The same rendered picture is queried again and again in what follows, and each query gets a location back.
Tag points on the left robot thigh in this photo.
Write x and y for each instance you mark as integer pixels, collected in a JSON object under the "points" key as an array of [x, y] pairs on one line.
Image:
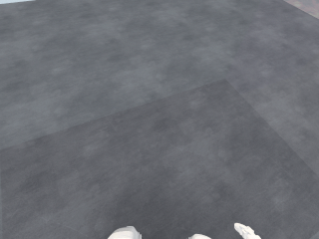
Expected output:
{"points": [[126, 233]]}

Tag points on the robot right hand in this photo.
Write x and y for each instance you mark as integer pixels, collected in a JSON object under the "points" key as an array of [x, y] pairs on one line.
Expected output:
{"points": [[245, 231]]}

